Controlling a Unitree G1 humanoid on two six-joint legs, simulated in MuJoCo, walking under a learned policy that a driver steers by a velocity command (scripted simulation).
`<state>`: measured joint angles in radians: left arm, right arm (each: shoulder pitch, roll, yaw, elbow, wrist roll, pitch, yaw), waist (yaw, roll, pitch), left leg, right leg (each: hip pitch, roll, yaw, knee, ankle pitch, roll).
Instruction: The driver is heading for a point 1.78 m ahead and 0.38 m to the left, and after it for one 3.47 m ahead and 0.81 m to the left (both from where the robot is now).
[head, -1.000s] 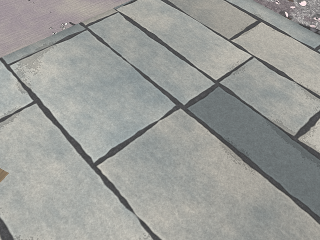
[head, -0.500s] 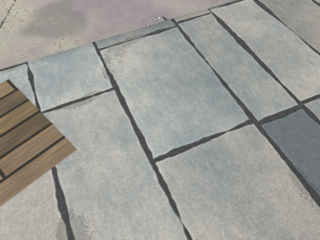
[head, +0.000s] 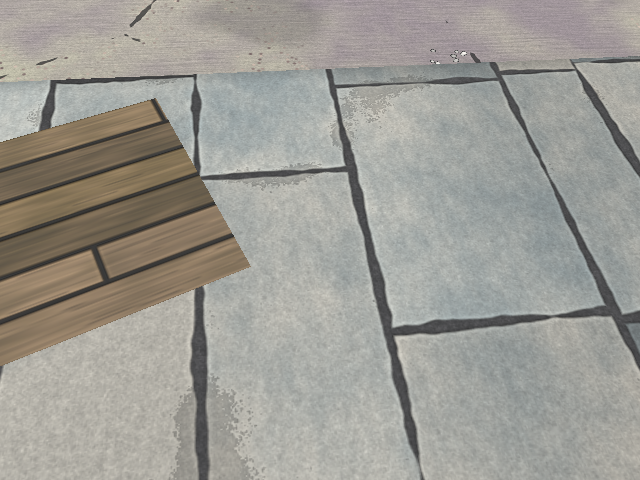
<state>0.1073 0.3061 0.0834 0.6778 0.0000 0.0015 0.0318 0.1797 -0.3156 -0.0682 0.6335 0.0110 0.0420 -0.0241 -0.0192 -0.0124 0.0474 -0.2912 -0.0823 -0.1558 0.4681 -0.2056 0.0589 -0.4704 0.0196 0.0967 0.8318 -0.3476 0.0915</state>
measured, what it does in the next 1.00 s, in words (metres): steps on the spot, turning left: right foot, then left foot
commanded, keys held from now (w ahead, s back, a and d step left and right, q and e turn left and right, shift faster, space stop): q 0.66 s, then no key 0.26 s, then w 0.08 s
